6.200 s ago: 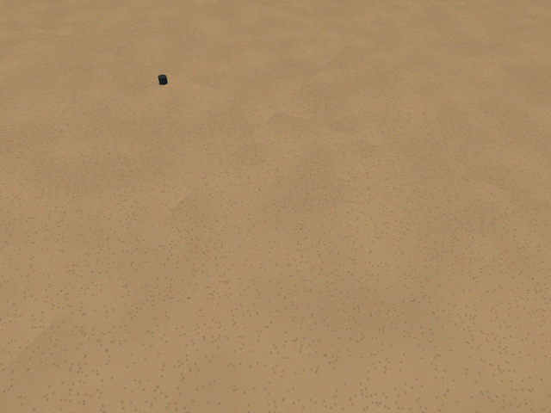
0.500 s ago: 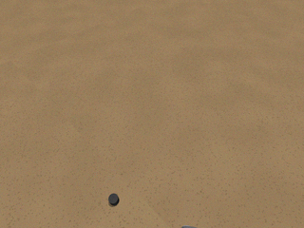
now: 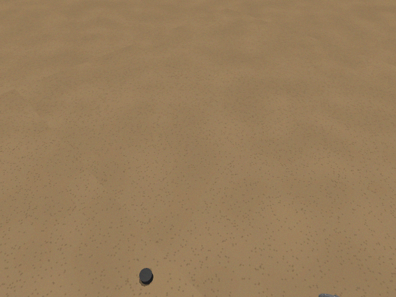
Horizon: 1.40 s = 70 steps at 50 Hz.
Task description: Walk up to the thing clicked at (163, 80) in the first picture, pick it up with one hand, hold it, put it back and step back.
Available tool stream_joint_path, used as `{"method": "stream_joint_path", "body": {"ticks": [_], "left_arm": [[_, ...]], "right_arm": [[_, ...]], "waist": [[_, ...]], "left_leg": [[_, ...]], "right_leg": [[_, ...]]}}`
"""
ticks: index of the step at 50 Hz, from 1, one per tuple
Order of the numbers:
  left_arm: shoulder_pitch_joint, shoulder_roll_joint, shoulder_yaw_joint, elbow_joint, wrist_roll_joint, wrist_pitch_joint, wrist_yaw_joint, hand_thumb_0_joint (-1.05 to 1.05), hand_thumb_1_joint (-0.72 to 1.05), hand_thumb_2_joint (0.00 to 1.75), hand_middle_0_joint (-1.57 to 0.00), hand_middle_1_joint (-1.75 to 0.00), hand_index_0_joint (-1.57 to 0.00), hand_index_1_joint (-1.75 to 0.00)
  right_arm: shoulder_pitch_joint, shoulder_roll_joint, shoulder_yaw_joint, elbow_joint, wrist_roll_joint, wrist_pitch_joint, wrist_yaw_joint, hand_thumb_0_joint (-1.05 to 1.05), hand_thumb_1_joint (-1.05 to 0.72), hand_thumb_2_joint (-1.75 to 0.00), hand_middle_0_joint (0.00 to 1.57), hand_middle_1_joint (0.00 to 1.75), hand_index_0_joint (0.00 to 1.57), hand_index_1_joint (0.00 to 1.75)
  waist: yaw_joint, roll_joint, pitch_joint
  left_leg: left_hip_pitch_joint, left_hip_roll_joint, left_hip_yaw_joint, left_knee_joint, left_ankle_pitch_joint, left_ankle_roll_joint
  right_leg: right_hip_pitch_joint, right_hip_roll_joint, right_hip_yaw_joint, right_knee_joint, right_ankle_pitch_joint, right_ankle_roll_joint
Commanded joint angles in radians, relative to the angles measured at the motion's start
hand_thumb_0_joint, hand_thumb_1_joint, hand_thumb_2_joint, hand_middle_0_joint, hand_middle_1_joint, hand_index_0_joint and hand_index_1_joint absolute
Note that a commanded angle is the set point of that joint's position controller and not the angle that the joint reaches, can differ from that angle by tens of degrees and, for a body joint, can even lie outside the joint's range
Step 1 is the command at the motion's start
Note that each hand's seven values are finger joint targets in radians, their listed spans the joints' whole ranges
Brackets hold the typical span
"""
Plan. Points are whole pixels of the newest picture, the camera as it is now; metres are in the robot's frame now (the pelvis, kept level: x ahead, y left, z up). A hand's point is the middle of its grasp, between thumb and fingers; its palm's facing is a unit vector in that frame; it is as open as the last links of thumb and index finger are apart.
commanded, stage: walk up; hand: left
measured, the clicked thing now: (146, 276) +0.36 +0.23 -0.75
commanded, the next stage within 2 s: stand in 0.76 s
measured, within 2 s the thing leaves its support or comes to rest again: neither
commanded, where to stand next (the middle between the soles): +0.04 +0.02 m, yaw +1 degrees
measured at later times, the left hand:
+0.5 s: hand out of the picture +0.10 +0.24 -0.15, palm faces -0.03 -0.94 -0.34, open 7.4 cm
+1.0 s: hand out of the picture +0.10 +0.24 -0.15, palm faces -0.03 -0.94 -0.34, open 7.4 cm
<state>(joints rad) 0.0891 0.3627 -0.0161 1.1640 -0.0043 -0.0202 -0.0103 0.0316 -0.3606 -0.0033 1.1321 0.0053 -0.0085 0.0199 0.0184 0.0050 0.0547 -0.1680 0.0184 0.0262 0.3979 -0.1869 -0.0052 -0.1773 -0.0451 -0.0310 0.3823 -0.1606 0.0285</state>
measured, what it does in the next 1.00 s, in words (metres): stands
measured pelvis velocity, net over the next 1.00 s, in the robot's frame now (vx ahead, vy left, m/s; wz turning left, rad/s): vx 0.01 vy -0.01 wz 0.00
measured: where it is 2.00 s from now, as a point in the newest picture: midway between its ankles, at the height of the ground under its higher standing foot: outside the picture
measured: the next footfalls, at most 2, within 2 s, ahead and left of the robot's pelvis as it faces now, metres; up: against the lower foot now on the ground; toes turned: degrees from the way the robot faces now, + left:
none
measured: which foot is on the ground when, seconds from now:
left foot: down 0.00-1.00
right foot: down 0.00-1.00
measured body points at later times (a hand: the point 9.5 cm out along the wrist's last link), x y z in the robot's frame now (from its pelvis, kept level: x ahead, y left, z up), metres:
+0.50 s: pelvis +0.01 -0.01 +0.00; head +0.02 -0.01 +0.45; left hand +0.10 +0.29 -0.13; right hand +0.07 -0.31 -0.13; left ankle +0.02 +0.12 -0.74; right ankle +0.03 -0.14 -0.74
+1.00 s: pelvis +0.01 -0.01 +0.00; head +0.02 -0.01 +0.45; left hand +0.10 +0.29 -0.13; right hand +0.09 -0.31 -0.13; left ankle +0.02 +0.12 -0.74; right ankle +0.03 -0.14 -0.74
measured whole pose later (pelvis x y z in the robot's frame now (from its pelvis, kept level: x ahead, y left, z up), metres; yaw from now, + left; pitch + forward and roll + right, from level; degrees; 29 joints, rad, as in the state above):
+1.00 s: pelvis +0.01 -0.01 +0.00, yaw +0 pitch -2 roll +0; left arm 0.08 0.35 0.00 1.15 0.01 -0.01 -0.01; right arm 0.08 -0.35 -0.01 1.16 -0.01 -0.01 0.01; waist -0.01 0.00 0.04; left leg -0.12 0.03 0.02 0.31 -0.16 -0.02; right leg -0.14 -0.03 -0.04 0.32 -0.15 0.02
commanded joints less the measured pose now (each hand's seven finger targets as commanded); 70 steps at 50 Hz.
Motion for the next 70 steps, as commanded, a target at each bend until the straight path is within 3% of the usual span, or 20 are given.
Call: {"method": "stream_joint_path", "body": {"ticks": [1, 9, 14, 25, 35, 40, 50, 54, 64, 68, 70], "left_arm": [[-0.056, 0.205, 0.045, -0.04, 0.004, -0.022, 0.014, 0.0, 0.9, 0.9, -0.2, -0.3, -0.2, -0.3], [-0.064, 0.2, 0.055, -0.037, 0.007, -0.021, 0.015, 0.0, 0.9, 0.9, -0.2, -0.3, -0.2, -0.3], [-0.075, 0.202, 0.059, -0.043, 0.012, -0.017, 0.014, 0.0, 0.9, 0.9, -0.2, -0.3, -0.2, -0.3], [-0.067, 0.191, 0.064, -0.053, 0.01, -0.013, 0.015, 0.0, 0.9, 0.9, -0.2, -0.3, -0.2, -0.3], [-0.076, 0.19, 0.067, -0.062, 0.012, -0.011, 0.014, 0.0, 0.9, 0.9, -0.2, -0.3, -0.2, -0.3], [-0.065, 0.187, 0.058, -0.072, 0.012, -0.01, 0.016, 0.0, 0.9, 0.9, -0.2, -0.3, -0.2, -0.3], [-0.052, 0.201, 0.053, -0.076, 0.012, -0.012, 0.017, 0.0, 0.9, 0.9, -0.2, -0.3, -0.2, -0.3], [-0.047, 0.203, 0.052, -0.081, 0.012, -0.014, 0.016, 0.0, 0.9, 0.9, -0.2, -0.3, -0.2, -0.3], [-0.033, 0.206, 0.052, -0.085, 0.014, -0.012, 0.016, 0.0, 0.9, 0.9, -0.2, -0.3, -0.2, -0.3], [-0.035, 0.206, 0.051, -0.09, 0.014, -0.015, 0.018, 0.0, 0.9, 0.9, -0.2, -0.3, -0.2, -0.3], [-0.026, 0.203, 0.049, -0.087, 0.014, -0.016, 0.019, 0.0, 0.9, 0.9, -0.2, -0.3, -0.2, -0.3]], "right_arm": [[-0.04, -0.215, -0.042, -0.038, -0.002, -0.017, -0.016, 0.0, -0.9, -0.9, 0.2, 0.3, 0.2, 0.3], [-0.038, -0.204, -0.039, -0.025, -0.005, -0.019, -0.016, 0.0, -0.9, -0.9, 0.2, 0.3, 0.2, 0.3], [-0.028, -0.204, -0.038, -0.02, -0.01, -0.016, -0.016, 0.0, -0.9, -0.9, 0.2, 0.3, 0.2, 0.3], [-0.001, -0.201, -0.04, -0.025, -0.011, -0.018, -0.02, 0.0, -0.9, -0.9, 0.2, 0.3, 0.2, 0.3], [0.018, -0.201, -0.039, -0.027, -0.012, -0.017, -0.02, 0.0, -0.9, -0.9, 0.2, 0.3, 0.2, 0.3], [0.004, -0.208, -0.044, -0.036, -0.018, -0.019, -0.024, 0.0, -0.9, -0.9, 0.2, 0.3, 0.2, 0.3], [0.008, -0.193, -0.042, -0.035, -0.017, -0.018, -0.021, 0.0, -0.9, -0.9, 0.2, 0.3, 0.2, 0.3], [0.008, -0.194, -0.044, -0.035, -0.017, -0.019, -0.02, 0.0, -0.9, -0.9, 0.2, 0.3, 0.2, 0.3], [0.016, -0.197, -0.044, -0.035, -0.016, -0.016, -0.019, 0.0, -0.9, -0.9, 0.2, 0.3, 0.2, 0.3], [0.015, -0.199, -0.047, -0.04, -0.018, -0.017, -0.019, 0.0, -0.9, -0.9, 0.2, 0.3, 0.2, 0.3], [0.02, -0.195, -0.045, -0.037, -0.016, -0.015, -0.019, 0.0, -0.9, -0.9, 0.2, 0.3, 0.2, 0.3]], "waist": [[-0.016, -0.013, -0.083], [-0.013, -0.014, -0.112], [-0.016, -0.013, -0.085], [-0.016, 0.0, -0.103], [-0.021, 0.003, -0.083], [-0.022, 0.0, -0.099], [-0.027, -0.004, -0.087], [-0.026, -0.009, -0.101], [-0.023, 0.0, -0.072], [-0.024, -0.007, -0.107], [-0.023, -0.012, -0.079]], "left_leg": [[0.04, 0.114, -0.101, -0.107, 0.045, 0.032], [0.066, 0.113, -0.086, -0.114, 0.112, 0.021], [0.034, 0.107, -0.09, -0.132, 0.036, 0.02], [0.051, 0.113, -0.09, -0.124, 0.097, 0.021], [0.025, 0.108, -0.094, -0.134, 0.055, 0.019], [0.062, 0.128, -0.094, -0.133, 0.135, 0.012], [0.054, 0.122, -0.089, -0.141, 0.102, 0.006], [0.072, 0.127, -0.088, -0.136, 0.137, 0.007], [0.05, 0.118, -0.087, -0.139, 0.064, 0.007], [0.078, 0.126, -0.087, -0.124, 0.141, 0.01], [0.062, 0.119, -0.085, -0.124, 0.104, 0.007]], "right_leg": [[0.021, -0.092, 0.093, -0.098, 0.033, -0.036], [0.054, -0.098, 0.091, -0.108, 0.094, -0.032], [0.053, -0.097, 0.099, -0.123, 0.034, -0.034], [0.073, -0.09, 0.085, -0.11, 0.076, -0.035], [0.07, -0.087, 0.091, -0.111, 0.053, -0.034], [0.06, -0.095, 0.09, -0.106, 0.086, -0.036], [0.058, -0.095, 0.089, -0.115, 0.061, -0.034], [0.064, -0.098, 0.089, -0.112, 0.094, -0.039], [0.047, -0.092, 0.093, -0.129, 0.012, -0.038], [0.071, -0.1, 0.091, -0.115, 0.111, -0.042], [0.059, -0.095, 0.093, -0.128, 0.075, -0.037]]}}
